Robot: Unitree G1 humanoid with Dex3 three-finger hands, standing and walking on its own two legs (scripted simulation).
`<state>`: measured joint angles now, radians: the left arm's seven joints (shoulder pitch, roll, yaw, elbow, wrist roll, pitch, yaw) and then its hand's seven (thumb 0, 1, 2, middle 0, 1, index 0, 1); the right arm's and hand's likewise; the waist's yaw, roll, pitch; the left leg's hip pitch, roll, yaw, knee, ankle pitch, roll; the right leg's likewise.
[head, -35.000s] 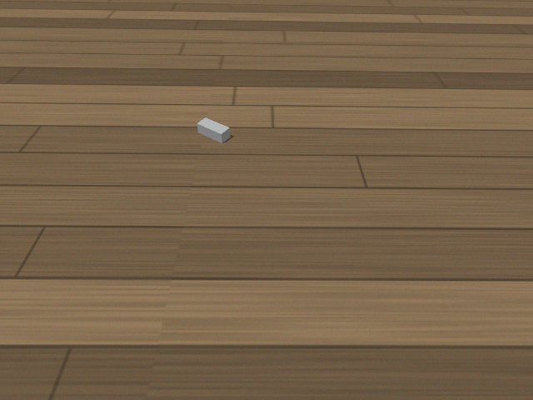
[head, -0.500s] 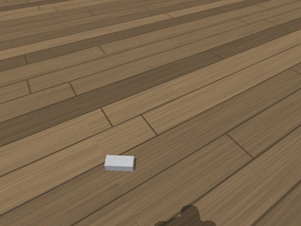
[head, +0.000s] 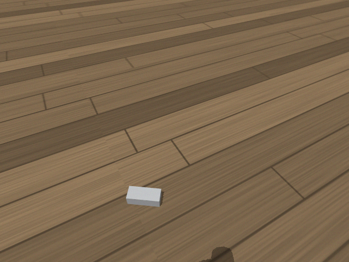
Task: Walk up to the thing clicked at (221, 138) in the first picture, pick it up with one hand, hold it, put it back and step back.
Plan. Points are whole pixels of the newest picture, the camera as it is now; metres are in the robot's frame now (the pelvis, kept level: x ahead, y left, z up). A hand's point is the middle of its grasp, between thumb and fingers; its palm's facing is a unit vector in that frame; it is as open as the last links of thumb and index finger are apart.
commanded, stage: walk up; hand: left
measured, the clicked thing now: (144, 196) +0.68 +0.19 -0.75
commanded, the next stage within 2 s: none
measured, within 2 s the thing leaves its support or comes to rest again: neither
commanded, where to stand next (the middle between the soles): +0.32 -0.01 m, yaw -3 degrees
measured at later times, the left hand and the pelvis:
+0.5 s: hand (47, 258) +0.20 +0.33 -0.15, palm faces -0.07 -0.94 -0.34, open 7.4 cm; pelvis +0.15 +0.06 -0.01, yaw -1 degrees
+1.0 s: hand (89, 197) +0.37 +0.28 -0.17, palm faces -0.01 -0.94 -0.34, open 7.4 cm; pelvis +0.29 +0.02 -0.03, yaw +0 degrees
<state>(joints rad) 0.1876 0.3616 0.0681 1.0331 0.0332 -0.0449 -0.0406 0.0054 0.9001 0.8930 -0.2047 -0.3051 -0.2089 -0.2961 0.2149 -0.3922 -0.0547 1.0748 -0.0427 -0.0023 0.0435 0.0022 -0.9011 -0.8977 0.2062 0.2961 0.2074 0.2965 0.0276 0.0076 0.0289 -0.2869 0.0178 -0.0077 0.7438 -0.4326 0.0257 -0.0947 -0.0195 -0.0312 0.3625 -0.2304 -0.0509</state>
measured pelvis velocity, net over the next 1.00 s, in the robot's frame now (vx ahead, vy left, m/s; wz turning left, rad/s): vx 0.29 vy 0.02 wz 0.01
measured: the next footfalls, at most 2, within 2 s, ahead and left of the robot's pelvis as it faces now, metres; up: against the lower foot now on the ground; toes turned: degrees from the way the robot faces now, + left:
left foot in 0.14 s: +0.16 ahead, +0.17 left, +0.00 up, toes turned +4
right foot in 0.62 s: +0.30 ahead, -0.13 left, +0.00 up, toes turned +0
